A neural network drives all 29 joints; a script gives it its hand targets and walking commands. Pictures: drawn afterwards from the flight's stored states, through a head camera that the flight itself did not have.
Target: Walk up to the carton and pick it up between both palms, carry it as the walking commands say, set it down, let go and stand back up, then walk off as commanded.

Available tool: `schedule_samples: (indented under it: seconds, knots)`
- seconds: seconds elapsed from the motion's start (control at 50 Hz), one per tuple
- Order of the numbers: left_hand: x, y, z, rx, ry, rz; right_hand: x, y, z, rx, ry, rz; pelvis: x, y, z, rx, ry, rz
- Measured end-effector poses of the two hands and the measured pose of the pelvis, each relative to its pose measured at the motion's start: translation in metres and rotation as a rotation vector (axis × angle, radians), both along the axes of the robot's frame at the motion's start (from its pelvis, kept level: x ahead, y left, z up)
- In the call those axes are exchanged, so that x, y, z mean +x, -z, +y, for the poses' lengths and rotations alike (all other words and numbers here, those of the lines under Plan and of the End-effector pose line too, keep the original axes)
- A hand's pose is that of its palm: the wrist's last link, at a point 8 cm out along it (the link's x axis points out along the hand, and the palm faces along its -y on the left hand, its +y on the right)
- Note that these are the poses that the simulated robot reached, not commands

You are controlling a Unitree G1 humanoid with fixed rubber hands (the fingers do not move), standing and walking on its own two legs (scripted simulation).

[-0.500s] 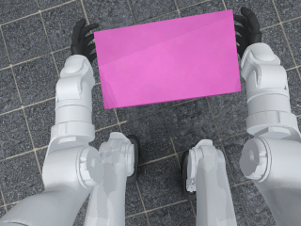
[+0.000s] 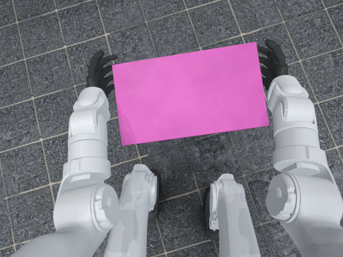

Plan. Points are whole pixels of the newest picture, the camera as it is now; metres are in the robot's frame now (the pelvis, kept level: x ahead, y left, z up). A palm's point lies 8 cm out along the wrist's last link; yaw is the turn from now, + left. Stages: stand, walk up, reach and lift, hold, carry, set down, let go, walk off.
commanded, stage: reach and lift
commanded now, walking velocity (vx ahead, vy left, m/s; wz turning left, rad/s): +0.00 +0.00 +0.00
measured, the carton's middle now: (187, 103) +0.45 +0.01 -0.14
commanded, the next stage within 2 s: none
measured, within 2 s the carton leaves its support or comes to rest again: neither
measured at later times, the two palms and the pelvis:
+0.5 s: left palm (78, 83) +0.44 +0.21 +0.01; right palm (294, 70) +0.48 -0.17 +0.01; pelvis +0.02 +0.00 +0.06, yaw +0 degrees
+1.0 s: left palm (47, 75) +0.42 +0.21 +0.09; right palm (324, 58) +0.46 -0.16 +0.09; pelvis +0.04 +0.00 +0.13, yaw +0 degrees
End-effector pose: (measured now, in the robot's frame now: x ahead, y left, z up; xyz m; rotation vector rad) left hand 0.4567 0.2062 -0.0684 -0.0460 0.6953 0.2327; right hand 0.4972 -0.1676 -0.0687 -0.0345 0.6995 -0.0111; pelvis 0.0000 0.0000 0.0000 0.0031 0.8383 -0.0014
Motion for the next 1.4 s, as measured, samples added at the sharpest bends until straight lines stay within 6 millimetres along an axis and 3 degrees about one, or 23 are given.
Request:
schedule_samples:
  seconds: [1.4]
  knots:
    - [-0.053,-0.213,0.003,-0.012,0.018,0.028,-0.052,-0.215,0.004,-0.025,0.001,0.023,0.055,-0.184,-0.002,-0.005,-0.012,-0.345]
